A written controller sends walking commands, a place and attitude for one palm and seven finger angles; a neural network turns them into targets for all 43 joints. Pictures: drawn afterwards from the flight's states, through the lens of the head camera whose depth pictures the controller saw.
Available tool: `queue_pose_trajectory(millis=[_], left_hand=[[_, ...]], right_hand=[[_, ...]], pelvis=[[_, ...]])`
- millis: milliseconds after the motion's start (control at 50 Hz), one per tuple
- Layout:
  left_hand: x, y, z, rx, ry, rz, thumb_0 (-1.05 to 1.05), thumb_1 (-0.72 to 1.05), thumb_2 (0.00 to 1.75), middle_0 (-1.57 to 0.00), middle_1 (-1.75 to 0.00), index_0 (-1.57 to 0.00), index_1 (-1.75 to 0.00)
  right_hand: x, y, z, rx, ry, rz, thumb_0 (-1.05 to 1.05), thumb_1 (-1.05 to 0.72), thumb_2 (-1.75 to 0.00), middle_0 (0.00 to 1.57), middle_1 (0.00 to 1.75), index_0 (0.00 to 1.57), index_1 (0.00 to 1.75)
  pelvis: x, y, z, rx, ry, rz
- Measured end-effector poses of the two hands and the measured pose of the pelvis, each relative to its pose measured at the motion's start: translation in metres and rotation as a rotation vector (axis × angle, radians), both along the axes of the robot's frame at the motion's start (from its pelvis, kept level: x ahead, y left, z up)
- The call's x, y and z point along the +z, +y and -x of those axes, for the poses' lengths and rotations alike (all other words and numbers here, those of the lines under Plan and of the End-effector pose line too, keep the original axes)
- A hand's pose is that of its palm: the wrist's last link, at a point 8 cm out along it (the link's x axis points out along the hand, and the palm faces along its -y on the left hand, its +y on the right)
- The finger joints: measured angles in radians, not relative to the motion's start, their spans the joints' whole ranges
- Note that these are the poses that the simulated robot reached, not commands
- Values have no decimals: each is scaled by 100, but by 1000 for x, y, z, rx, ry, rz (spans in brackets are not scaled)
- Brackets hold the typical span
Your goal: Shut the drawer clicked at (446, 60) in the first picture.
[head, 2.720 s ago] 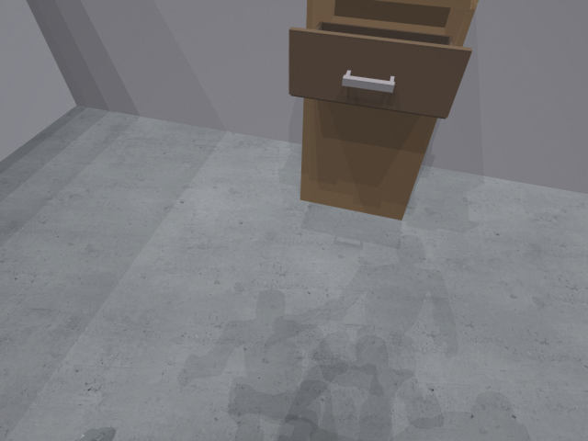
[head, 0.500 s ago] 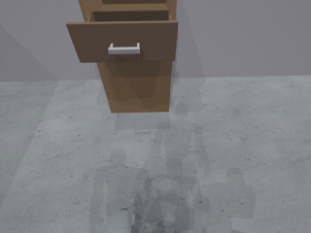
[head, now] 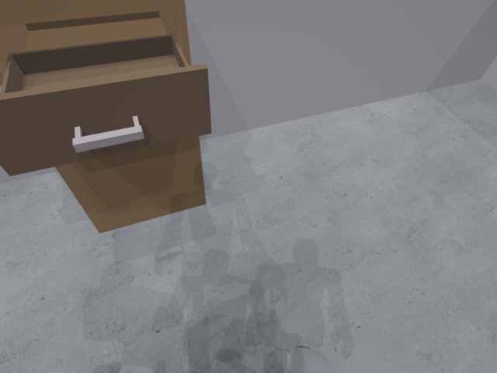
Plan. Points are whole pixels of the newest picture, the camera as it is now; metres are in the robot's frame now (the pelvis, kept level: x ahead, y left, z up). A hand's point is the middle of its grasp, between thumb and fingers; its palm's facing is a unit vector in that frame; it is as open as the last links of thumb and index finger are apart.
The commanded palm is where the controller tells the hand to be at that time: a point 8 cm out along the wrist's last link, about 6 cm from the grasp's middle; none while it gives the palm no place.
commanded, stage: walk to a spot facing it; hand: left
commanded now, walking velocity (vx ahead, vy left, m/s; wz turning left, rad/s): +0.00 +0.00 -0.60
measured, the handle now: (108, 132) +0.54 +0.33 +0.04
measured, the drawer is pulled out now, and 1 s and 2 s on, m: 0.30 0.30 0.30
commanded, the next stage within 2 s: turn to face it in 0.10 s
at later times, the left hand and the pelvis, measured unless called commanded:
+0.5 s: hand (180, 329) +0.22 +0.14 -0.18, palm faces -0.07 -0.99 -0.13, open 7.4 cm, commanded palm none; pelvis +0.09 +0.00 -0.02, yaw -4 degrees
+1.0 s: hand out of the picture +0.11 +0.18 -0.15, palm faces +0.25 -0.92 -0.31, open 7.4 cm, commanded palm none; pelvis +0.08 -0.05 +0.00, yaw +13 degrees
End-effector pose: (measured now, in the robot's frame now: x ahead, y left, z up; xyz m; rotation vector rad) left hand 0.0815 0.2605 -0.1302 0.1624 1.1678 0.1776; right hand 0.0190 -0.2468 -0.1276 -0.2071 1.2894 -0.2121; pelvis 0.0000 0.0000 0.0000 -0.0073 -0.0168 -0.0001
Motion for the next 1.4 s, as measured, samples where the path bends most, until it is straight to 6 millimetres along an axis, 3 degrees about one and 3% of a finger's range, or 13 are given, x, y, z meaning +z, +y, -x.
queue_pose_trajectory(millis=[100,200,260,380,500,620,780,920,1020,1120,1260,1340,1400], left_hand=[[5,-24,-81,-144,-49,-13,0,91,90,-20,-30,-19,-30],[0,-59,-145,-257,-133,-27,0,91,90,-20,-30,-19,-30],[3,-71,-156,-273,-143,-23,0,91,90,-20,-30,-20,-30],[1,-80,-153,-263,-101,11,0,90,90,-20,-30,-20,-30],[-22,-65,-133,-143,-75,92,0,90,90,-21,-30,-20,-30],[-23,-34,-87,-19,52,69,0,90,90,-20,-30,-20,-30],[-5,-13,-46,93,117,-19,0,91,90,-20,-30,-19,-30],[6,-29,-28,165,34,-95,0,91,90,-20,-30,-19,-30],[14,-45,-3,219,24,-88,0,90,90,-20,-30,-20,-30],[8,-57,24,266,43,-48,0,90,90,-20,-30,-20,-30],[-22,-50,84,368,125,25,0,90,90,-21,-30,-20,-30],[-30,-42,113,409,193,42,0,90,90,-21,-30,-20,-30],[-24,-39,121,413,204,54,0,91,90,-20,-30,-20,-30]], right_hand=[[-11,-10,35,-130,98,-15,1,-91,-90,20,30,20,30],[-32,-20,48,-215,159,-46,1,-90,-90,20,30,20,30],[-31,-22,32,-231,146,-42,1,-91,-90,20,30,19,30],[-19,-12,-18,-210,36,-44,1,-91,-90,20,30,19,30],[-17,16,-55,-120,17,-49,0,-91,-90,20,30,19,30],[-3,22,-75,-53,34,-34,1,-92,-90,20,30,20,30],[-2,-5,-105,36,35,-24,1,-91,-90,20,30,20,30],[-21,-45,-147,132,-8,-33,1,-90,-90,20,30,20,30],[-13,-49,-184,216,-63,-36,1,-91,-90,20,30,19,30],[-2,-31,-215,300,-111,-42,1,-91,-90,20,30,19,30],[6,22,-242,432,-186,-34,1,-91,-90,20,30,19,30],[12,45,-233,478,-197,-34,0,-90,-90,20,30,19,30],[16,52,-216,472,-176,-42,0,-90,-90,20,30,20,30]], pelvis=[[-6,-6,-24,-67,2,-11],[-23,-22,-46,-117,7,-9],[-19,-24,-53,-137,1,-2],[-9,-19,-70,-130,9,8],[-15,-5,-86,-65,0,32],[-4,0,-91,-15,19,23],[2,-12,-87,70,32,22],[-9,-39,-81,166,21,-3],[-3,-46,-77,231,2,-21],[0,-46,-72,276,0,-35],[-11,-27,-60,333,2,-4],[-10,-19,-53,340,-14,-7],[-2,-15,-53,350,-20,3]])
